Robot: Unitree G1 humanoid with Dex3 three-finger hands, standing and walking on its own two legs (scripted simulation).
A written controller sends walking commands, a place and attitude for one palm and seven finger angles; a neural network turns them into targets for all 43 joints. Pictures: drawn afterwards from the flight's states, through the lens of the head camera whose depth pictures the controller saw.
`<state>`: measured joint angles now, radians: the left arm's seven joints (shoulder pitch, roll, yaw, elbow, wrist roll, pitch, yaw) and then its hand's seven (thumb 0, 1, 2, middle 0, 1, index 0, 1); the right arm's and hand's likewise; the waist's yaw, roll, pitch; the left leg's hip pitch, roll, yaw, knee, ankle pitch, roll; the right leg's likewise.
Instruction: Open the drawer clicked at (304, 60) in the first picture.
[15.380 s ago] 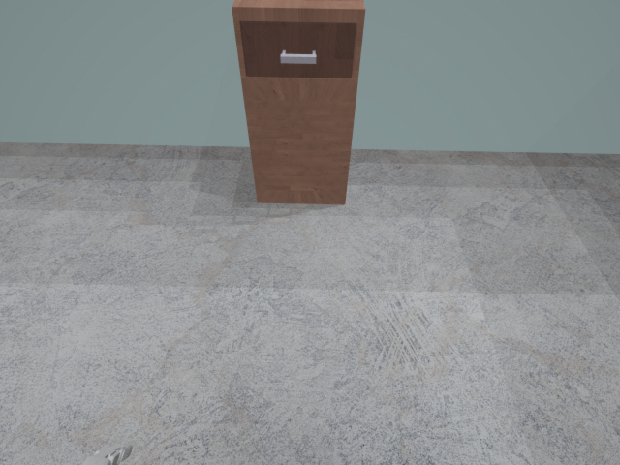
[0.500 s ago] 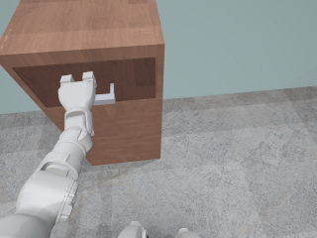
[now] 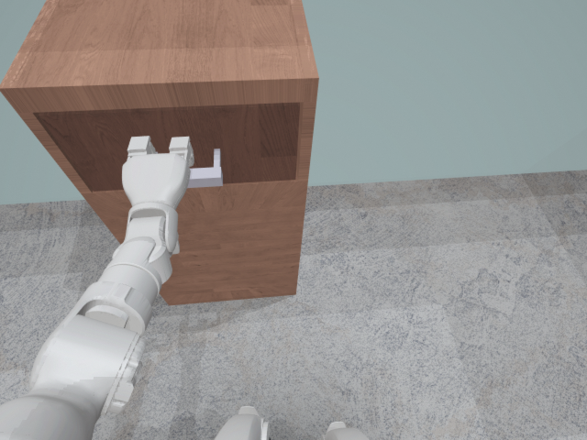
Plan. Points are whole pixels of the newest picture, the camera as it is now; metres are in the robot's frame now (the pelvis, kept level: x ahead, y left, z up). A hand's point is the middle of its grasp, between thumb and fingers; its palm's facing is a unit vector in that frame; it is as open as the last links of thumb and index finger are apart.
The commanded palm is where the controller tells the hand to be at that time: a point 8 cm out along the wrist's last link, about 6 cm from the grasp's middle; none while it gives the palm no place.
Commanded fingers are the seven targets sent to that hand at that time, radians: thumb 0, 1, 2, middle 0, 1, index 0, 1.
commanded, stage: lower the fingers behind the handle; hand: left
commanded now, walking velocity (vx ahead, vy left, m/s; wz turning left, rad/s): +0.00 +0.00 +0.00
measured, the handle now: (185, 167) +0.53 +0.17 +0.01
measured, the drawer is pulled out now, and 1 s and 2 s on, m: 0.00 0.00 0.00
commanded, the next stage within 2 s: lift the fingers back up to retry in 0.48 s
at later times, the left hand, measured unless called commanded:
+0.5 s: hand (168, 193) +0.47 +0.19 +0.02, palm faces -0.01 +0.02 -1.00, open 13.8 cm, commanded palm +0.46 +0.17 +0.04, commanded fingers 0.00 -0.50 0.30 -0.30 -1.20 -0.30 -1.20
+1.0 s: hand (179, 180) +0.48 +0.17 +0.04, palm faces -0.01 -0.06 -1.00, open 13.8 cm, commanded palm +0.46 +0.17 +0.10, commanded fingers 0.00 -0.50 0.30 -0.30 -1.20 -0.30 -1.20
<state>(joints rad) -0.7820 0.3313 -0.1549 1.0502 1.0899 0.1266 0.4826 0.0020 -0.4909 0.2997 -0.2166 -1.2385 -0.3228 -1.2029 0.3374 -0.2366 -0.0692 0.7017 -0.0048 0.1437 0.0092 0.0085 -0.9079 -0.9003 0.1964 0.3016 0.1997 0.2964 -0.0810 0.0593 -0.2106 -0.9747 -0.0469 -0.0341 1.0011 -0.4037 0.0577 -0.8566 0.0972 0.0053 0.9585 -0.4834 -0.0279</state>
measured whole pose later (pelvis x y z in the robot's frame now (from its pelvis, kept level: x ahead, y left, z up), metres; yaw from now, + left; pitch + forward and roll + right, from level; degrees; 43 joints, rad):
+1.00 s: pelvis +0.01 -0.01 +0.02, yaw +0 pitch +20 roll -2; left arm -0.76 0.36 -0.11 0.98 1.06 0.07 0.37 0.00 -0.49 0.30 -0.30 -1.21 -0.32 -1.20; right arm 0.37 -0.23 -0.04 0.68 0.01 0.12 -0.03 0.01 -0.91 -0.90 0.20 0.30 0.20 0.30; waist -0.11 0.07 -0.18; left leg -0.87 -0.04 -0.03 0.90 -0.37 0.05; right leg -0.76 0.10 0.02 0.85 -0.44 -0.04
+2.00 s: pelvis +0.02 -0.01 +0.04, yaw +0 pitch +15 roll -1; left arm -0.68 0.32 -0.14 0.90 1.02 0.05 0.25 0.00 -0.49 0.30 -0.32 -1.20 -0.32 -1.20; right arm 0.37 -0.24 -0.05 0.67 0.02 0.17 -0.04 0.01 -0.91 -0.90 0.20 0.30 0.20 0.30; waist -0.09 0.06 -0.16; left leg -0.68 -0.04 -0.02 0.76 -0.33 0.04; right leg -0.58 0.09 0.04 0.74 -0.41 -0.05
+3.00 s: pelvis +0.02 -0.01 +0.03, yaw +0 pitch +17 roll -1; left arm -0.71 0.28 -0.13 0.83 1.07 0.04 0.41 0.00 -0.49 0.30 -0.33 -1.20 -0.33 -1.20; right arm 0.26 -0.25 -0.06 0.67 0.00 0.14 -0.03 0.01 -0.91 -0.90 0.20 0.30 0.20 0.30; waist -0.07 0.06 -0.16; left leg -0.74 -0.05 -0.01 0.82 -0.36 0.05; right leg -0.65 0.08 0.04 0.80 -0.44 -0.04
